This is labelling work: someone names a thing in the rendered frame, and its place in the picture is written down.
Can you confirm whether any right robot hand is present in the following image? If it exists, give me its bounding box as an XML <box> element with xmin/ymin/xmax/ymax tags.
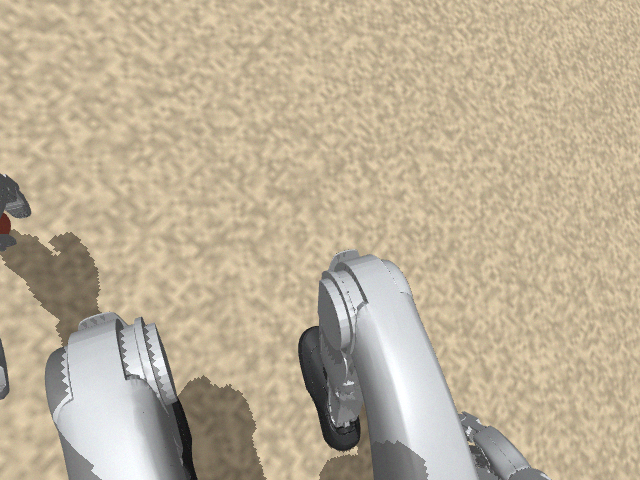
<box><xmin>458</xmin><ymin>411</ymin><xmax>532</xmax><ymax>480</ymax></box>

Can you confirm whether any left robot foot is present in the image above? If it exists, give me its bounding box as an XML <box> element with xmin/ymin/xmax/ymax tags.
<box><xmin>172</xmin><ymin>397</ymin><xmax>198</xmax><ymax>480</ymax></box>

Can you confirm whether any left robot hand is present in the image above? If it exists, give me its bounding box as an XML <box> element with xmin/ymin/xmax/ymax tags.
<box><xmin>0</xmin><ymin>173</ymin><xmax>31</xmax><ymax>252</ymax></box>

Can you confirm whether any right robot foot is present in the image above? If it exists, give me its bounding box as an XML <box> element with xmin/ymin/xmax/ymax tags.
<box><xmin>298</xmin><ymin>326</ymin><xmax>361</xmax><ymax>451</ymax></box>

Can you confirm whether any tin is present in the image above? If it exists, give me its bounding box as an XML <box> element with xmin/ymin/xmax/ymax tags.
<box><xmin>0</xmin><ymin>212</ymin><xmax>11</xmax><ymax>234</ymax></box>

